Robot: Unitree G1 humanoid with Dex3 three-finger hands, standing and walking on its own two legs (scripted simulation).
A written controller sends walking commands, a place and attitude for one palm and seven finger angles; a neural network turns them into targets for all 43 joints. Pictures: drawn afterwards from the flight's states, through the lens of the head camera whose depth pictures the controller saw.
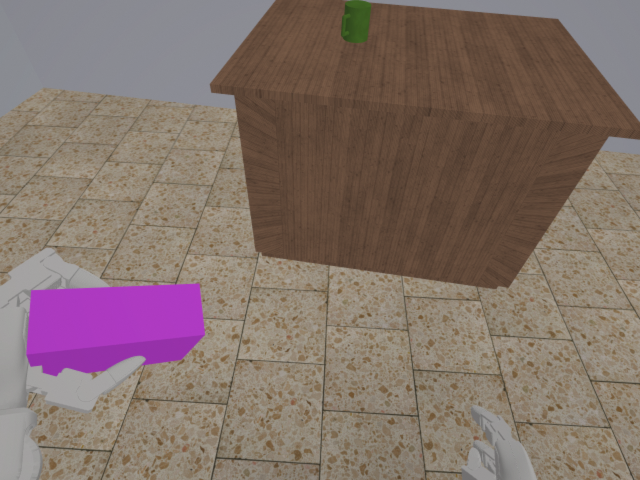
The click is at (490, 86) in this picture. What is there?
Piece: table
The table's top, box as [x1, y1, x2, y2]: [210, 0, 639, 139]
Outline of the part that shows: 210,83 211,92 639,139 638,120 557,19 369,2 371,4 368,38 366,41 361,43 351,43 345,41 340,35 341,16 344,12 344,3 346,0 275,0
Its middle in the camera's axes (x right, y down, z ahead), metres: +0.30 -0.59 +1.21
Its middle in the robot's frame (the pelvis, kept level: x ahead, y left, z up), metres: +1.32 -0.22 +0.01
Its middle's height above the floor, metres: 0.78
